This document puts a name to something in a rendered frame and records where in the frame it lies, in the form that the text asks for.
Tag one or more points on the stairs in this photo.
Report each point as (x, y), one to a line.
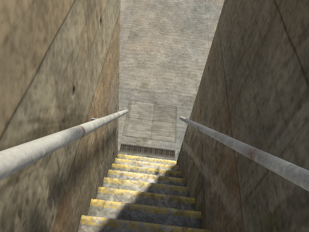
(142, 194)

